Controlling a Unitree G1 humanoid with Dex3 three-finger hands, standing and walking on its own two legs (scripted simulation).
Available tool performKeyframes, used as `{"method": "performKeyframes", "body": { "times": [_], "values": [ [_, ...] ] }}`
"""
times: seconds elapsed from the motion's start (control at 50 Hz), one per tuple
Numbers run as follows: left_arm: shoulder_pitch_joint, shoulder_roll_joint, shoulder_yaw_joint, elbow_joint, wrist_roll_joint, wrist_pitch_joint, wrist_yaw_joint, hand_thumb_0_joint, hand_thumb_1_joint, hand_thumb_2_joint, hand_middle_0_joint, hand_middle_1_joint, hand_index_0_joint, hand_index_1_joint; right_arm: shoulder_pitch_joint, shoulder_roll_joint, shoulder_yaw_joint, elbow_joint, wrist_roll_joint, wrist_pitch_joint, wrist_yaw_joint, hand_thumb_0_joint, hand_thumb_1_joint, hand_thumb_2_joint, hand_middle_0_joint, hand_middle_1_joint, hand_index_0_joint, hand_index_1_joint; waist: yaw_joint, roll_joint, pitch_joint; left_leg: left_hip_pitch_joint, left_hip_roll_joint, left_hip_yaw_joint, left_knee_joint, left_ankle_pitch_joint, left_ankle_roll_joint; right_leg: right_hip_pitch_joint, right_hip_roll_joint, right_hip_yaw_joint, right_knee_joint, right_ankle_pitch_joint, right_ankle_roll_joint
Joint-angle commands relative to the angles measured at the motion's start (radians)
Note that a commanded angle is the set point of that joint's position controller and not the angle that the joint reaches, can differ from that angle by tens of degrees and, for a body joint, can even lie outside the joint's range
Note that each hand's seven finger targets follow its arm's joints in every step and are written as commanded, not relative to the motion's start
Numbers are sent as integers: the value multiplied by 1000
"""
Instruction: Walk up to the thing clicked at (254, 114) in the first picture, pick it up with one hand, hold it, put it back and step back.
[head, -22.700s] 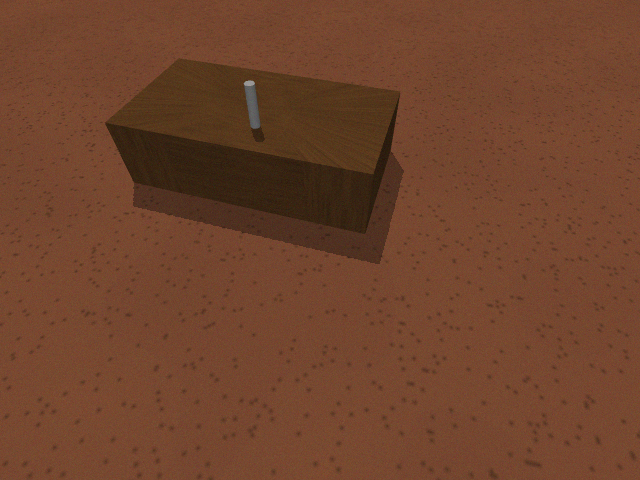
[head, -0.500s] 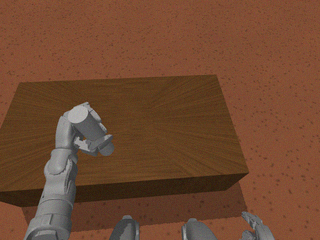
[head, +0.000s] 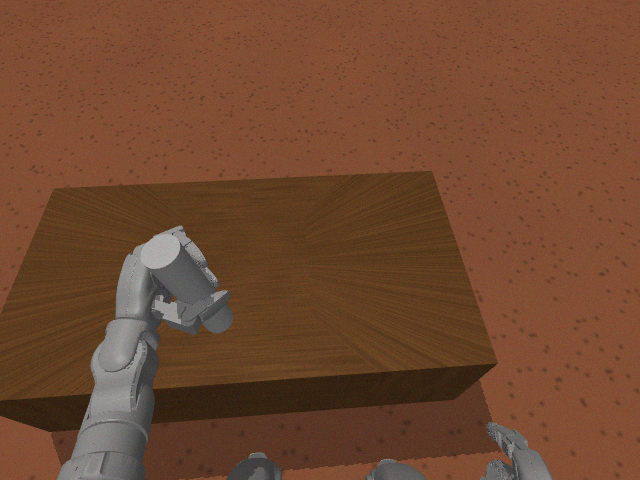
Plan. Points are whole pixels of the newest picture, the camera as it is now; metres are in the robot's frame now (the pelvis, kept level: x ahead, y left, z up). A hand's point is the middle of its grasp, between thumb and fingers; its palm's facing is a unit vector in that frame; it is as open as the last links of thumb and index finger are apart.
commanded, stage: hold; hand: left
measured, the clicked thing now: (194, 290) +0.33 +0.16 +0.04
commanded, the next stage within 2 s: none
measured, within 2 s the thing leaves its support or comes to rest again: neither
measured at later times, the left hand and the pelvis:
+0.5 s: hand (191, 284) +0.33 +0.16 +0.06, palm faces -0.05 -1.00 +0.02, open 7.5 cm; pelvis +0.00 +0.00 +0.01, yaw +0 degrees
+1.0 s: hand (187, 284) +0.33 +0.16 +0.07, palm faces -0.07 -1.00 +0.02, open 7.5 cm; pelvis +0.00 +0.00 +0.01, yaw +0 degrees
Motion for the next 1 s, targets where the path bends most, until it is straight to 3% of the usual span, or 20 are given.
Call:
{"method": "performKeyframes", "body": {
  "times": [0.0, 0.02, 0.06, 0.14, 0.24, 0.38, 0.44, 0.46, 0.48, 0.56, 0.6, 0.64, 0.68, 0.72, 0.74, 0.76, 0.8, 0.88, 0.96, 0.98],
  "values": [
    [-263, 110, 31, -199, -21, -76, -9, 0, 313, 1257, -1379, -1456, -1401, -1446, -15, -140, -49, -122, -4, -42, -8, 0, -892, -892, 200, 299, 199, 299, -14, 1, -275, 222, -28, -4, -135, 232, 22, 95, 29, -2, -140, 292, -25],
    [-296, 143, 57, -236, -21, -82, -7, 0, 310, 1250, -1365, -1442, -1385, -1433, -14, -146, -52, -117, -6, -44, -10, 0, -890, -892, 200, 299, 199, 299, -7, 7, -276, 222, -28, -4, -139, 224, 21, 96, 29, -1, -141, 285, -26],
    [-269, 111, 23, -201, -17, -77, -12, 0, 293, 1246, -1348, -1435, -1369, -1426, -12, -142, -49, -121, -8, -42, -7, 0, -891, -892, 200, 299, 199, 299, -17, 9, -276, 234, -27, -6, -140, 243, 21, 94, 29, -3, -142, 296, -27],
    [-289, 152, 56, -273, -26, -86, -8, 0, 300, 1238, -1356, -1437, -1379, -1426, -15, -138, -45, -120, -5, -42, -13, 0, -893, -893, 200, 299, 200, 299, 0, 4, -281, 221, -34, 9, -138, 251, 25, 142, 21, 12, -157, 324, -18],
    [-233, 112, 26, -203, -21, -70, -15, 0, 266, 1240, -1355, -1447, -1376, -1438, -15, -144, -49, -115, -3, -44, -13, 0, -899, -895, 200, 299, 199, 299, -14, -12, -265, 255, -28, 3, -151, 265, 26, 121, 26, 2, -162, 323, -21],
    [-251, 150, 62, -238, -23, -76, -15, 0, 307, 1249, -1378, -1463, -1401, -1451, -24, -141, -47, -118, -3, -42, -14, 0, -896, -894, 200, 299, 200, 299, -2, 1, -247, 253, -32, 8, -166, 255, 24, 144, 24, 5, -178, 317, -20],
    [-257, 145, 58, -291, -30, -78, -17, 0, 299, 1261, -1377, -1475, -1401, -1463, -35, -134, -45, -126, -1, -45, -17, 0, -900, -895, 200, 299, 200, 299, 5, -15, -256, 250, -37, 14, -170, 240, 28, 173, 14, 17, -196, 319, -12],
    [-192, 102, 30, -201, -28, -67, -23, 0, 297, 1262, -1383, -1483, -1408, -1470, -34, -135, -45, -127, -2, -45, -16, 0, -902, -896, 200, 299, 200, 299, -9, -30, -240, 250, -35, 11, -173, 244, 29, 162, 21, 9, -191, 320, -14],
    [-236, 149, 57, -276, -25, -72, -20, 0, 308, 1260, -1376, -1468, -1400, -1456, -37, -138, -47, -127, -1, -45, -17, 0, -894, -894, 200, 299, 200, 299, 9, 1, -243, 249, -38, 16, -176, 237, 26, 161, 18, 12, -196, 311, -16],
    [-261, 153, 55, -328, -27, -81, -24, 0, 298, 1253, -1376, -1470, -1400, -1457, -38, -138, -48, -132, 0, -47, -16, 0, -897, -895, 200, 299, 200, 299, 6, 16, -266, 282, -34, 8, -188, 240, 22, 170, 23, 4, -192, 302, -22],
    [-200, 125, 43, -239, -28, -68, -25, 0, 327, 1262, -1382, -1476, -1406, -1462, -35, -137, -43, -126, 1, -48, -17, 0, -898, -896, 200, 299, 200, 299, -3, -6, -217, 263, -34, 8, -191, 228, 23, 152, 25, 2, -195, 292, -21],
    [-264, 152, 49, -349, -29, -76, -23, 0, 320, 1270, -1388, -1483, -1410, -1472, -34, -135, -45, -131, 2, -51, -21, 0, -901, -896, 200, 299, 200, 299, 3, 13, -271, 297, -35, 12, -189, 256, 24, 173, 21, 8, -198, 323, -19],
    [-181, 113, 37, -247, -34, -59, -30, 0, 320, 1267, -1384, -1482, -1409, -1469, -29, -139, -44, -124, 2, -50, -22, 0, -899, -896, 200, 299, 200, 299, -10, -28, -218, 277, -34, 9, -189, 247, 27, 158, 23, 5, -201, 315, -17],
    [-216, 112, 29, -268, -33, -56, -33, 0, 298, 1266, -1384, -1485, -1408, -1472, -39, -136, -46, -133, 2, -55, -19, 0, -899, -896, 200, 299, 200, 299, -9, -20, -243, 284, -33, 9, -188, 251, 28, 163, 23, 5, -204, 318, -16],
    [-260, 158, 59, -319, -31, -63, -27, 0, 301, 1262, -1389, -1480, -1412, -1469, -31, -139, -48, -124, 2, -54, -21, 0, -898, -896, 200, 299, 200, 299, 2, -4, -248, 282, -35, 10, -189, 256, 26, 176, 21, 5, -200, 324, -18],
    [-210, 143, 55, -237, -26, -57, -29, 0, 302, 1265, -1385, -1487, -1410, -1474, -27, -141, -48, -119, 1, -51, -21, 0, -902, -897, 200, 299, 200, 299, -6, -21, -232, 279, -35, 9, -188, 256, 30, 161, 22, 5, -201, 322, -17],
    [-254, 125, 30, -302, -30, -65, -35, 0, 321, 1279, -1394, -1498, -1420, -1483, -31, -136, -46, -126, 1, -54, -18, 0, -898, -896, 200, 299, 200, 299, -8, -3, -220, 279, -36, 9, -196, 236, 25, 157, 21, 4, -203, 304, -19],
    [-239, 135, 38, -320, -33, -65, -38, 0, 347, 1269, -1394, -1490, -1420, -1475, -30, -135, -46, -134, 0, -57, -15, 0, -898, -896, 200, 299, 200, 299, 6, 31, -291, 309, -34, 8, -192, 269, 22, 178, 23, 4, -196, 324, -22],
    [-201, 149, 70, -267, -32, -61, -25, 0, 333, 1279, -1393, -1500, -1421, -1484, -29, -139, -46, -128, 3, -56, -13, 0, -900, -896, 200, 299, 200, 299, 8, 2, -224, 286, -33, 4, -200, 262, 21, 171, 27, -2, -199, 311, -22],
    [-175, 108, 37, -233, -33, -53, -29, 0, 310, 1278, -1393, -1507, -1422, -1490, -28, -135, -43, -129, 3, -56, -11, 0, -903, -898, 200, 300, 200, 300, -1, -23, -218, 281, -29, 0, -201, 263, 23, 163, 29, -5, -196, 310, -22]
  ]
}}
